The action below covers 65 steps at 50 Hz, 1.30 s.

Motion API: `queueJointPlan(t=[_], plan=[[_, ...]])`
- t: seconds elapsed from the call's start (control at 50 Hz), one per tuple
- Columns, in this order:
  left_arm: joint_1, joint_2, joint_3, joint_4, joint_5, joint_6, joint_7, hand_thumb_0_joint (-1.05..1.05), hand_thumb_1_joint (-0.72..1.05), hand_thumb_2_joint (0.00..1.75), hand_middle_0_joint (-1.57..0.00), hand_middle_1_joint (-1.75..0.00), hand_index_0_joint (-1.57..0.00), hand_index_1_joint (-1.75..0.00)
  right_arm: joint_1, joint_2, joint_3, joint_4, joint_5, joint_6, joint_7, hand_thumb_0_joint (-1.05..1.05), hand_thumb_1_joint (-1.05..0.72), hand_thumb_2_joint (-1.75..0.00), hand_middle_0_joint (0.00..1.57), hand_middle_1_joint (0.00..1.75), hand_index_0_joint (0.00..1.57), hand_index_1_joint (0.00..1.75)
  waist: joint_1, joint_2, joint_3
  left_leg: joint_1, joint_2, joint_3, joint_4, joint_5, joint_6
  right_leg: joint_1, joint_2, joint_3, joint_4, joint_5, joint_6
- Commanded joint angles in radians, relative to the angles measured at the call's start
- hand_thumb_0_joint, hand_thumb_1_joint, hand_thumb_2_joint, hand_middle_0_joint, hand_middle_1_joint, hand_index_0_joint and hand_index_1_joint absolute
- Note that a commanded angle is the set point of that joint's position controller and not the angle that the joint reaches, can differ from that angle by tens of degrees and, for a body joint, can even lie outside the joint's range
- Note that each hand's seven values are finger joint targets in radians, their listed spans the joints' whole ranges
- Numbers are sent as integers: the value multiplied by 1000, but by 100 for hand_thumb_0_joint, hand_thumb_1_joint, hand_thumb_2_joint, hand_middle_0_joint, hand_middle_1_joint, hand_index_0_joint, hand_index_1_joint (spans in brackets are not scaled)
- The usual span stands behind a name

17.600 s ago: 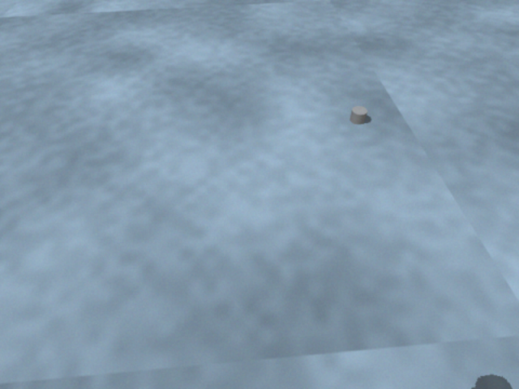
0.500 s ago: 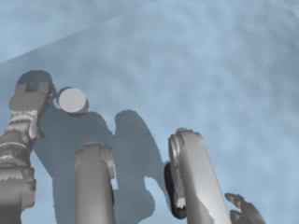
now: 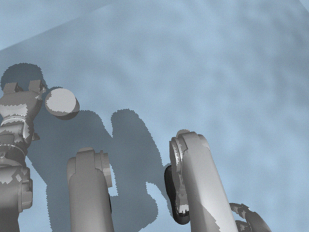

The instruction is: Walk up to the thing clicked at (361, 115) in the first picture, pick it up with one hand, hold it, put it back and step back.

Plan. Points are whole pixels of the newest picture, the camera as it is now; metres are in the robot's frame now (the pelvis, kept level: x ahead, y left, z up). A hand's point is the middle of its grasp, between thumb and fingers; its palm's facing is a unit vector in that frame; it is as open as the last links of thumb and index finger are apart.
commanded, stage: approach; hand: left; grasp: from above
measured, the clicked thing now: (63, 104) +0.49 +0.23 -0.31
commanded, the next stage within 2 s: close in in 0.82 s
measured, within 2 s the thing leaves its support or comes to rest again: neither
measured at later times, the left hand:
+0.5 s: hand (65, 93) +0.50 +0.20 -0.21, palm faces -0.40 -0.04 -0.92, open 13.9 cm
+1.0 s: hand (42, 112) +0.44 +0.26 -0.20, palm faces -0.50 -0.06 -0.86, open 13.8 cm
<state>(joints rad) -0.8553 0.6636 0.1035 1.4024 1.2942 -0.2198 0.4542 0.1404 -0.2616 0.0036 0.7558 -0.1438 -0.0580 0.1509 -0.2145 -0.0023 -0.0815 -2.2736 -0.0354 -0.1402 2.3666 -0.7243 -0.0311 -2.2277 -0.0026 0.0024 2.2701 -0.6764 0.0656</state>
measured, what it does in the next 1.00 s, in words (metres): stands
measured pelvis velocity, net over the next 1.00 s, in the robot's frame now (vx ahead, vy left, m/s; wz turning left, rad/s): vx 0.00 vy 0.00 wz -0.01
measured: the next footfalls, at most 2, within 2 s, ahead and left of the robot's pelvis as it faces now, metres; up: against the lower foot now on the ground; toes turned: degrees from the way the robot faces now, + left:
none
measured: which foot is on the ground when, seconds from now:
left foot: down 0.00-1.00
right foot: down 0.00-1.00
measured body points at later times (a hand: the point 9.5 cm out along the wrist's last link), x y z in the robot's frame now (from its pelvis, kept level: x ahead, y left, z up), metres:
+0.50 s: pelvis +0.00 +0.00 -0.02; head +0.25 +0.06 +0.34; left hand +0.51 +0.20 -0.16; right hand +0.03 -0.29 -0.11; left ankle +0.07 +0.13 -0.31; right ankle +0.10 -0.15 -0.31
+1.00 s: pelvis +0.00 +0.00 -0.02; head +0.25 +0.06 +0.35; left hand +0.46 +0.26 -0.15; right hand +0.04 -0.28 -0.13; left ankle +0.07 +0.13 -0.31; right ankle +0.10 -0.15 -0.31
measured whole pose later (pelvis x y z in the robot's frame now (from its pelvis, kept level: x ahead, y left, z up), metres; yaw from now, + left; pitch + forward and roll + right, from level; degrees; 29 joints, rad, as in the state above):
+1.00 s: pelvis +0.00 +0.00 -0.02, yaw -1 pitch +34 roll -8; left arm -0.90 0.67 0.00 1.33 1.18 -0.20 0.35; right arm 0.17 -0.29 0.04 0.73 -0.14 -0.05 0.19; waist -0.21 0.00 -0.02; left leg -2.30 -0.04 -0.17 2.42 -0.72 -0.05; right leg -2.26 0.00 -0.01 2.32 -0.66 0.07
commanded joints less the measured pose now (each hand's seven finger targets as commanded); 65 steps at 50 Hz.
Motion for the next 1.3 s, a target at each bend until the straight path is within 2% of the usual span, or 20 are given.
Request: queueJointPlan(t=[0.0, 0.04, 0.08, 0.12, 0.28, 0.36, 0.38, 0.46, 0.48, 0.54, 0.6, 0.64, 0.66, 0.8, 0.9, 0.94, 1.02, 1.14, 1.2, 1.28], plan=[[-288, 251, 44, -137, -22, 1, 41, 0, -54, 100, -6, -103, -7, -102, 205, -251, -84, -11, 3, 0, -13, 0, -91, -90, 20, 30, 20, 30, -7, 271, -686, 560, 1, 102, -268, 257, 52, 297, 4, -136, -183, 244, -88], [-277, 230, 26, -112, -21, -3, 39, 0, -55, 101, -6, -104, -7, -103, 205, -243, -79, -10, 0, -2, -8, 0, -91, -90, 20, 30, 20, 30, -11, 276, -659, 541, -5, 111, -264, 243, 55, 301, 7, -135, -189, 237, -89], [-275, 257, 48, -92, -17, -5, 42, 0, -61, 109, -7, -97, -3, -101, 209, -249, -76, -7, 1, -2, -8, 0, -91, -90, 20, 30, 20, 30, -5, 249, -651, 520, -5, 113, -259, 229, 59, 306, 7, -135, -194, 226, -89], [-324, 222, 15, -93, -24, -10, 44, 0, -54, 98, -6, -105, -7, -104, 203, -246, -73, -5, -3, -4, -7, 0, -91, -90, 20, 30, 20, 30, -26, 256, -653, 509, -5, 117, -247, 214, 61, 300, 13, -135, -194, 220, -89], [-548, 117, -94, -4, -10, -18, 73, 0, -52, 97, -6, -108, -8, -106, 240, -263, -52, 27, -22, -28, -13, 0, -91, -90, 20, 30, 20, 30, -132, 239, -591, 457, 0, 105, -210, 155, 65, 254, 21, -155, -203, 183, -84], [-608, 158, -86, 83, 21, 16, 117, 0, -51, 97, -6, -108, -8, -106, 235, -278, -32, 27, -36, -33, -11, 0, -91, -90, 20, 30, 20, 30, -138, 294, -607, 482, 1, 98, -210, 167, 54, 231, 27, -167, -176, 197, -91], [-633, 203, -59, 75, 33, 28, 134, 0, -51, 97, -6, -108, -8, -106, 240, -282, -27, 24, -39, -32, -10, 0, -91, -90, 20, 30, 20, 30, -133, 334, -629, 498, 3, 100, -210, 183, 49, 234, 22, -168, -164, 209, -90], [-610, 249, -16, 115, 52, 99, 165, 0, -50, 95, -6, -109, -9, -106, 230, -281, -4, -5, -49, -27, 10, 0, -91, -90, 20, 30, 20, 30, -126, 404, -666, 513, 4, 111, -206, 243, 44, 268, 21, -165, -136, 276, -95], [-614, 242, -18, 123, 46, 119, 164, 0, -49, 95, -6, -108, -9, -105, 224, -280, 3, -14, -53, -26, 16, 0, -91, -90, 20, 30, 20, 30, -135, 388, -677, 510, 4, 113, -195, 247, 48, 279, 24, -164, -136, 288, -95], [-579, 300, 24, 92, 17, 168, 162, 0, -50, 95, -6, -106, -8, -104, 211, -290, 8, -43, -32, -16, 24, 0, -90, -90, 20, 30, 20, 30, -96, 405, -741, 484, 2, 122, -196, 270, 56, 346, 26, -151, -140, 315, -94], [-479, 268, -4, 146, -18, 209, 120, 0, -50, 95, -6, -106, -8, -103, 198, -280, 19, -46, -19, -16, 37, 0, -90, -89, 20, 30, 20, 30, -107, 300, -639, 375, 4, 126, -173, 242, 77, 364, 35, -144, -151, 303, -83], [-418, 305, 12, 123, -54, 219, 84, 0, -51, 96, -6, -106, -8, -104, 208, -281, 23, -52, -8, -9, 37, 0, -90, -89, 20, 30, 20, 30, -82, 249, -658, 321, 2, 127, -167, 246, 87, 448, 38, -133, -159, 314, -74], [-415, 333, 32, 90, -86, 218, 70, 0, -51, 95, -6, -107, -8, -104, 210, -279, 21, -53, -1, -8, 36, 0, -90, -89, 20, 30, 20, 30, -63, 229, -672, 302, 2, 129, -168, 239, 91, 473, 36, -128, -164, 306, -71], [-396, 241, -10, -69, -152, 118, -72, 0, -51, 94, -6, -109, -9, -106, 260, -282, -5, -33, 10, -3, 35, 0, -91, -90, 20, 30, 20, 30, -91, 231, -641, 357, 1, 95, -185, 212, 64, 410, 31, -154, -165, 241, -87], [-447, 133, -91, -319, -144, -3, -84, 0, -48, 100, -9, -111, -12, -108, 288, -287, -55, -32, 15, 6, 21, 0, -91, -90, 20, 30, 20, 30, -93, 322, -718, 512, 7, 89, -205, 229, 37, 370, 26, -160, -182, 250, -95], [-472, 114, -113, -310, -113, -21, -61, 0, -47, 96, -8, -109, -11, -106, 284, -279, -64, -21, 14, 11, 14, 0, -91, -90, 20, 30, 20, 30, -103, 339, -696, 531, 6, 91, -207, 233, 33, 338, 27, -162, -176, 258, -98], [-502, 116, -119, -75, -53, -20, 20, 0, -47, 102, -9, -110, -11, -108, 260, -271, -35, 2, 2, 14, -3, 0, -91, -90, 20, 30, 20, 30, -130, 246, -549, 411, 0, 98, -187, 167, 51, 260, 33, -162, -190, 203, -94], [-535, 217, -56, 124, 50, 26, 125, 0, -46, 94, -7, -107, -10, -104, 213, -292, -9, -11, -21, -7, 0, 0, -90, -90, 20, 30, 20, 30, -112, 304, -545, 462, -1, 89, -220, 163, 45, 200, 24, -180, -150, 196, -95], [-538, 188, -66, 204, 61, 52, 146, 0, -45, 91, -6, -108, -9, -104, 195, -297, 3, -21, -39, -29, 15, 0, -90, -90, 20, 30, 20, 30, -158, 291, -500, 423, -2, 90, -210, 129, 53, 191, 27, -181, -154, 172, -87], [-534, 246, -38, 232, 47, 84, 166, 0, -47, 92, -6, -106, -9, -103, 175, -317, 15, -41, -40, -49, 24, 0, -90, -90, 20, 30, 20, 30, -138, 344, -542, 448, 3, 79, -206, 128, 48, 190, 24, -177, -131, 175, -91]])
